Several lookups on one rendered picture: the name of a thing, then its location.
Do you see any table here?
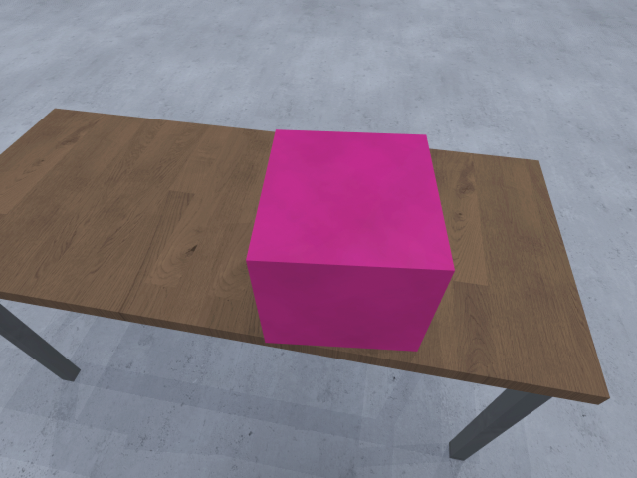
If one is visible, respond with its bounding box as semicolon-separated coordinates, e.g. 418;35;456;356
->
0;109;610;461

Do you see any carton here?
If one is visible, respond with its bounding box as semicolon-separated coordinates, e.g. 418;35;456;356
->
246;129;455;352

